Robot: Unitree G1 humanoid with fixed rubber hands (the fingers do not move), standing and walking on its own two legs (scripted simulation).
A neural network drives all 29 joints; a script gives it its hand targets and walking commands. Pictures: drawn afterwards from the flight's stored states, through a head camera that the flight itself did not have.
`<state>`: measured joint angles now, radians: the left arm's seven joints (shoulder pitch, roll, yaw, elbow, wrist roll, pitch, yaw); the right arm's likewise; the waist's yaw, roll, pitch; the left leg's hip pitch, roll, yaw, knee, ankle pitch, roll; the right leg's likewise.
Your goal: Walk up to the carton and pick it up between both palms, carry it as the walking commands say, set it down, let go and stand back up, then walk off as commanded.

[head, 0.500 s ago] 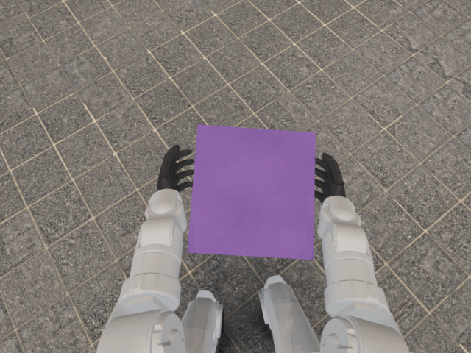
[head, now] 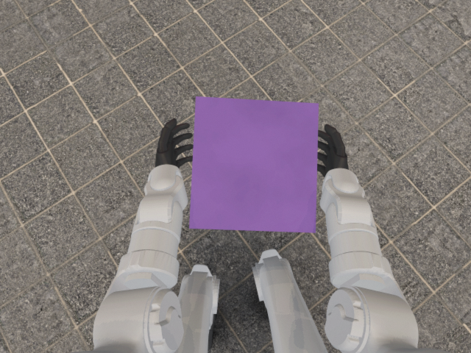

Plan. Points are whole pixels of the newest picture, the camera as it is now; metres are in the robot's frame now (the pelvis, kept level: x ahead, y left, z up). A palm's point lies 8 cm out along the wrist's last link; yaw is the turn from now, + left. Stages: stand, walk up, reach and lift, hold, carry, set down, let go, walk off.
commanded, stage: set down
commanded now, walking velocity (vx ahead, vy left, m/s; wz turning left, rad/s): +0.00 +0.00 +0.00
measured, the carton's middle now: (248, 171) +0.43 -0.06 -0.17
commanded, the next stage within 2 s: none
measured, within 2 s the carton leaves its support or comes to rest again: neither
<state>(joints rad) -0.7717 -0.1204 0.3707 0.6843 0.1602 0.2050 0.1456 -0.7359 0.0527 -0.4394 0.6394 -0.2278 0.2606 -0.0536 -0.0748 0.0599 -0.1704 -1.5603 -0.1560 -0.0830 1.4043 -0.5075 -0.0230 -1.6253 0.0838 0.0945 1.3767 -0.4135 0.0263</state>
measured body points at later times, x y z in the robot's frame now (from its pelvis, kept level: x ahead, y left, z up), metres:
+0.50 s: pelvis -0.02 +0.00 -0.07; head +0.25 -0.04 +0.29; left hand +0.47 +0.07 -0.17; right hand +0.43 -0.22 -0.18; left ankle +0.06 +0.12 -0.57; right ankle +0.09 -0.12 -0.57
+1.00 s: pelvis -0.04 -0.01 -0.13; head +0.29 -0.06 +0.17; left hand +0.49 +0.06 -0.26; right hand +0.46 -0.23 -0.28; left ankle +0.06 +0.12 -0.57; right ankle +0.09 -0.12 -0.57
